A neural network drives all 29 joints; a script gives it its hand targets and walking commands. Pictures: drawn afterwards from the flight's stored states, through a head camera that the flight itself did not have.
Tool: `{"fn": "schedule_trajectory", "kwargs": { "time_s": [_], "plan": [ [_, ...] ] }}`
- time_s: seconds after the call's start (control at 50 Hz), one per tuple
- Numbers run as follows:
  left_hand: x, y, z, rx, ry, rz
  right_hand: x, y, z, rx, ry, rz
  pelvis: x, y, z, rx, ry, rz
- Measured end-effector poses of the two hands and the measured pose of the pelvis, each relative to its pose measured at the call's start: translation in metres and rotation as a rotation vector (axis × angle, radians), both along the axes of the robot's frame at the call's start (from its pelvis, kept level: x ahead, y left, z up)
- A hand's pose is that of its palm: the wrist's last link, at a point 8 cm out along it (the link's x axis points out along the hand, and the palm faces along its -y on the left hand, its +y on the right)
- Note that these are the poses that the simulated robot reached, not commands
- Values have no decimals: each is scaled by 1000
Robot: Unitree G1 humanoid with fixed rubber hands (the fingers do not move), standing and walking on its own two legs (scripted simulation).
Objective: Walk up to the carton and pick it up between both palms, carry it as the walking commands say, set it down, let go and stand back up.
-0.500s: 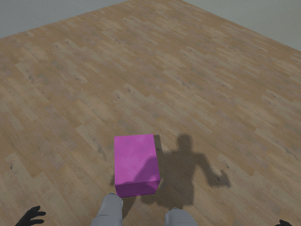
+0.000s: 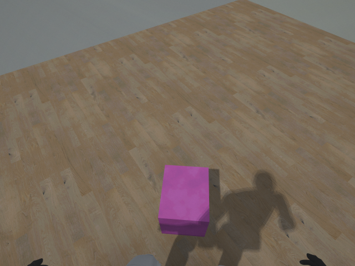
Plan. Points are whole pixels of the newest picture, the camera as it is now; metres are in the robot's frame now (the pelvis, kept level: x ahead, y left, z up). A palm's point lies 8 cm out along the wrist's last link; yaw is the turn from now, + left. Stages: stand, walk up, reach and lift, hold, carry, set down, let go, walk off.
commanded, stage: walk up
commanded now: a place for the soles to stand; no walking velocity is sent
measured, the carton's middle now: (184, 201) +0.50 -0.01 -0.62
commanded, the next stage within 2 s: reach and lift in 1.58 s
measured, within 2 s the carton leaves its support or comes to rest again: neither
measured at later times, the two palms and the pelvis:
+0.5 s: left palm out of the picture +0.10 +0.36 -0.10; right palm out of the picture +0.14 -0.27 -0.08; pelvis +0.02 +0.04 +0.01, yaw +3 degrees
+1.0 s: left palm out of the picture +0.10 +0.35 -0.08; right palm (304, 263) +0.16 -0.27 -0.08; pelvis +0.03 +0.03 +0.02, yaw +4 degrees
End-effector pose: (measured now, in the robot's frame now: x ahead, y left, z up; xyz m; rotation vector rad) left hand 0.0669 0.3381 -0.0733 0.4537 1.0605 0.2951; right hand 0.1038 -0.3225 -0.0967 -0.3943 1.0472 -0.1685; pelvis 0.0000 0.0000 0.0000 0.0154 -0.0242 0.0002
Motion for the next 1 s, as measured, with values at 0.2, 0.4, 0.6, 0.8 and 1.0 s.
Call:
{"fn": "schedule_trajectory", "kwargs": {
  "time_s": [0.2,0.4,0.6,0.8,1.0],
  "plan": [
    [16,6,-21,-91,-5,35,3,16,1,-42,45,0,8,21,-2,-35,2,36],
    [34,18,-26,-138,15,63,24,49,10,-35,79,26,15,36,9,-48,13,50],
    [34,21,-21,-149,53,81,50,62,18,-21,62,49,21,40,18,-47,25,59],
    [30,16,-14,-142,66,103,62,61,16,2,60,61,26,36,22,-38,24,69],
    [38,12,-8,-126,55,103,52,50,12,8,106,35,30,31,24,-33,24,73]
  ]
}}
